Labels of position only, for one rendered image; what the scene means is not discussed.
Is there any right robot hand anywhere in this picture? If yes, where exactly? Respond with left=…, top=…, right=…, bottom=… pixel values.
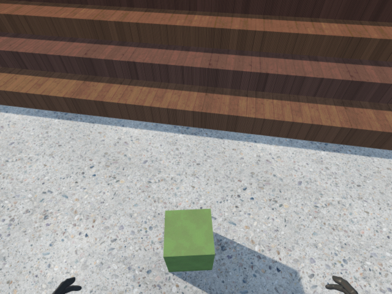
left=325, top=276, right=358, bottom=294

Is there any left robot hand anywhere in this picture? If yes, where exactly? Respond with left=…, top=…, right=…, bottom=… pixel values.
left=52, top=277, right=81, bottom=294

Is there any carton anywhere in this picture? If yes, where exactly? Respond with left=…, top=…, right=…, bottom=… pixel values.
left=164, top=209, right=215, bottom=272

